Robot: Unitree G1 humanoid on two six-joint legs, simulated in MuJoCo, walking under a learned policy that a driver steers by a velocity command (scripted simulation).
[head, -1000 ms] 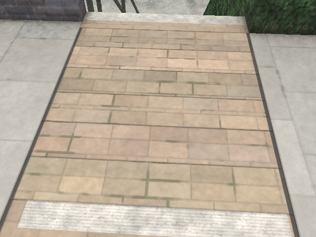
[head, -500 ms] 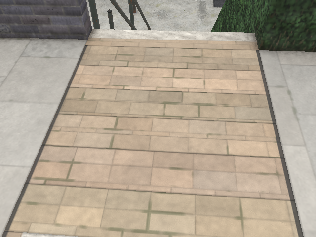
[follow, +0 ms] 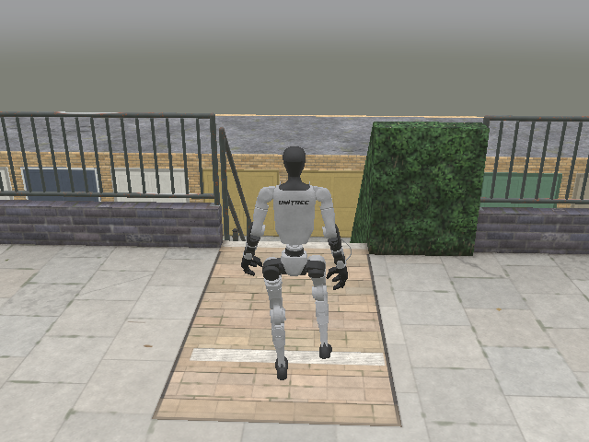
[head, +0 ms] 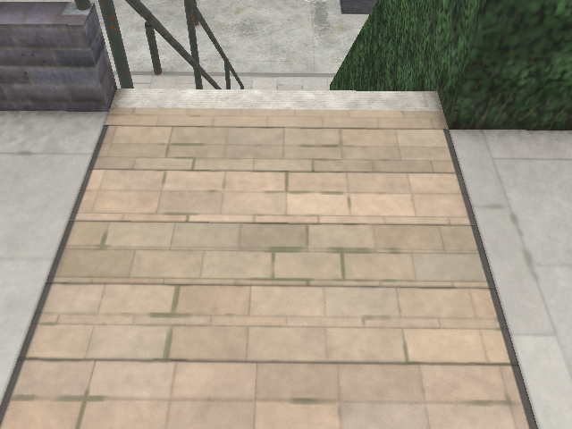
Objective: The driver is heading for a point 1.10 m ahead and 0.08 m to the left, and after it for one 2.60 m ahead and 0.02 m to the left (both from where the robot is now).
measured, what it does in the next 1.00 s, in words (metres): walks ahead: right foot, then left foot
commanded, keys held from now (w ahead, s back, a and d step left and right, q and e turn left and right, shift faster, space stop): w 1.00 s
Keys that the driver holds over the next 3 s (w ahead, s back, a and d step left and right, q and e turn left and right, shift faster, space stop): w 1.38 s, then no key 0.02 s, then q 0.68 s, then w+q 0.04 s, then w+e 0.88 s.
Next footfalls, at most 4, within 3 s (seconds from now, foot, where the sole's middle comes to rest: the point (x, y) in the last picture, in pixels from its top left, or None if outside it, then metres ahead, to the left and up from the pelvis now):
0.30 right None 0.35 -0.16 -0.78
0.88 left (258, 369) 0.67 0.07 -0.78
1.44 right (340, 265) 0.98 -0.16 -0.78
1.96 left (256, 267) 0.98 0.08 -0.78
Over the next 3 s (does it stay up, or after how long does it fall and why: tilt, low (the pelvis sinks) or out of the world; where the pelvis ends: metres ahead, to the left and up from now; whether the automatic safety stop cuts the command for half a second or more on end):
stays up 1.29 0.01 -0.03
